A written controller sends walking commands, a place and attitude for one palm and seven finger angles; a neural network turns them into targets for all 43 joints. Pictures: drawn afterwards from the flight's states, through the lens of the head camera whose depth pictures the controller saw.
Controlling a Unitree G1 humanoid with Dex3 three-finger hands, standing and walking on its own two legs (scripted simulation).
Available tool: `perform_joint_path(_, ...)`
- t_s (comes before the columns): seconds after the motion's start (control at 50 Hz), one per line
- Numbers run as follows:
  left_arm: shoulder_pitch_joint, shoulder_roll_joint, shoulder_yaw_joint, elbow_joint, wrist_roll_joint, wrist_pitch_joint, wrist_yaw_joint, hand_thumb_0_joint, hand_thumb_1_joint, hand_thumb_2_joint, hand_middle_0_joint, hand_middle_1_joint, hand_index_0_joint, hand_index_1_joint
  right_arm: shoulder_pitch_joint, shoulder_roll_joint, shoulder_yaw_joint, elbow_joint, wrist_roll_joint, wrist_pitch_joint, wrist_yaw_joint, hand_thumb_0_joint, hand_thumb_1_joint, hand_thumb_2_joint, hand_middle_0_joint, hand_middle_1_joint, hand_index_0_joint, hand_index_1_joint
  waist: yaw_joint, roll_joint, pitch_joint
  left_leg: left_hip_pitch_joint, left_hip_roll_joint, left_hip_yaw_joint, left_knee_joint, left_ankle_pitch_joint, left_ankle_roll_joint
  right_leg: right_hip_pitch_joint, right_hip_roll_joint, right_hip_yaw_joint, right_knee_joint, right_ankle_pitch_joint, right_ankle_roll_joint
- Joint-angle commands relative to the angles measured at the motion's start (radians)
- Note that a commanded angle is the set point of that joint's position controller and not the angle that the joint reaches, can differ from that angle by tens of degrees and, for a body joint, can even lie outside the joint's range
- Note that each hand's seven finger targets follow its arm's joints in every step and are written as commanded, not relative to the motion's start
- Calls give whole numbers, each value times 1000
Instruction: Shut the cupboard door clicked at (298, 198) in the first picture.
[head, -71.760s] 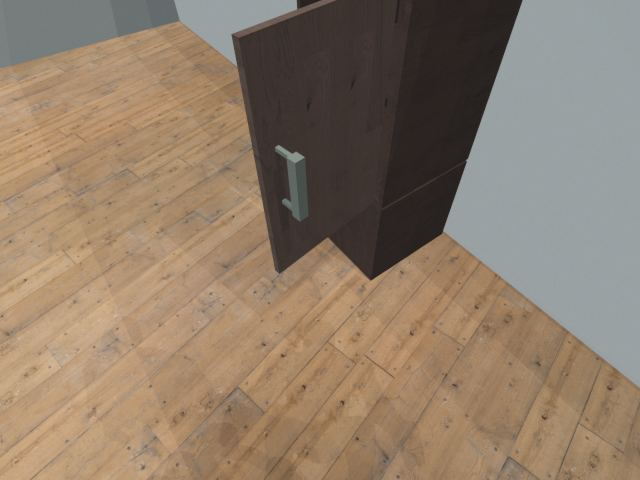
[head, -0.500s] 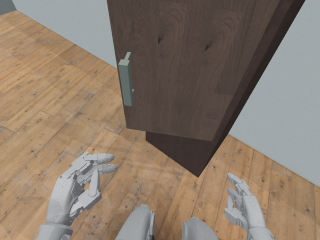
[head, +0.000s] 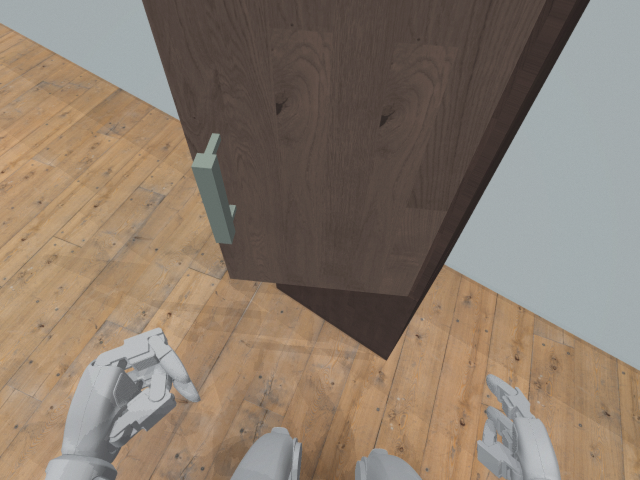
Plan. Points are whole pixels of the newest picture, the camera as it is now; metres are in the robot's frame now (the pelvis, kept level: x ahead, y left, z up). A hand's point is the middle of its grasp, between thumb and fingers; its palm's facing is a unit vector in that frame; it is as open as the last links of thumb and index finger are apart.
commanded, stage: raise the hand and make a fist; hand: left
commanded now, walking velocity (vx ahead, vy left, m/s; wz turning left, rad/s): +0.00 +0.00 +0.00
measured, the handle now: (220, 191) +0.47 +0.18 +0.06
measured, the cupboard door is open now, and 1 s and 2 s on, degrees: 29 29 29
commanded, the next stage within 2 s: bring the fist close to the handle in 0.80 s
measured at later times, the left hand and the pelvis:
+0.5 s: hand (168, 371) +0.22 +0.18 +0.06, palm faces -0.03 -1.00 -0.03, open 3.1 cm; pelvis +0.00 -0.01 +0.01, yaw +0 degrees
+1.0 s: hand (161, 375) +0.22 +0.19 +0.06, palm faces -0.03 -1.00 -0.02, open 3.1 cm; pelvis +0.00 +0.00 +0.01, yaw +0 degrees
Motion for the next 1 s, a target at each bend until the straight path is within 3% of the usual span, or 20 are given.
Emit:
perform_joint_path(0.0,-3,78,73,-187,-28,-80,-13,0,900,900,-1227,-1420,-1227,-1420,-20,-117,-39,-161,6,-32,-2,0,-900,-900,200,300,200,300,-6,-1,-211,226,33,-84,-174,315,-45,125,-22,80,-161,340,24)
perform_joint_path(0.08,-45,94,71,-173,-23,-66,-38,0,900,900,-1300,-1500,-1300,-1500,-12,-127,-33,-173,6,-19,-3,0,-900,-900,200,300,200,300,-9,25,-207,239,35,-87,-186,308,-45,125,-21,76,-169,324,19)
perform_joint_path(0.2,-107,121,113,-155,-46,-57,-51,0,900,900,-1300,-1500,-1300,-1500,-17,-126,-23,-182,6,-5,-6,0,-900,-900,200,300,200,300,-5,-4,-209,213,31,-77,-187,266,-40,168,-25,103,-198,307,26)
perform_joint_path(0.24,-122,124,111,-145,-44,-58,-50,0,900,900,-1300,-1500,-1300,-1500,-20,-128,-19,-181,6,-4,-5,0,-900,-900,200,300,200,300,-2,30,-196,220,32,-77,-194,262,-40,158,-24,100,-200,291,19)
perform_joint_path(0.38,-181,136,117,-97,-54,-55,-60,0,900,900,-1300,-1500,-1300,-1500,-15,-138,-15,-176,9,-4,-5,0,-900,-900,200,300,200,300,-9,0,-184,204,32,-77,-209,220,-36,171,-29,119,-234,236,26)
perform_joint_path(0.48,-157,127,111,-75,-58,-57,-62,0,900,900,-1300,-1500,-1300,-1500,-24,-139,-16,-181,12,-4,-2,0,-900,-900,200,300,200,300,1,15,-160,205,31,-75,-230,193,-37,165,-30,119,-247,192,23)
perform_joint_path(0.52,-168,149,131,-75,-58,-62,-54,0,900,900,-1300,-1500,-1300,-1500,-24,-142,-16,-181,10,-4,-2,0,-900,-900,200,300,200,300,6,5,-161,199,31,-78,-230,192,-34,169,-27,120,-243,187,20)
perform_joint_path(0.68,-179,125,107,-69,-54,-93,-49,0,900,900,-1300,-1500,-1300,-1500,-27,-145,-19,-176,11,-9,0,0,-900,-900,200,300,200,300,-3,6,-158,212,33,-84,-245,140,-36,128,-24,105,-240,130,19)
perform_joint_path(0.76,-177,133,109,-83,-50,-90,-51,0,900,900,-1300,-1500,-1300,-1500,-22,-148,-19,-176,11,-9,0,0,-900,-900,200,300,200,300,-1,32,-173,238,34,-92,-253,170,-38,126,-19,87,-221,177,15)
perform_joint_path(0.86,-182,125,103,-71,-54,-76,-62,0,900,900,-1300,-1500,-1300,-1500,-18,-147,-17,-174,12,-6,-1,0,-900,-900,200,300,200,300,-8,9,-170,232,34,-93,-245,171,-37,123,-17,85,-220,188,18)
perform_joint_path(0.98,-314,128,96,-56,-52,-75,-65,0,900,900,-1300,-1500,-1300,-1500,-19,-151,-13,-158,9,-11,-5,0,-900,-900,200,300,200,300,-22,27,-172,218,33,-97,-227,150,-37,98,-19,92,-214,167,16)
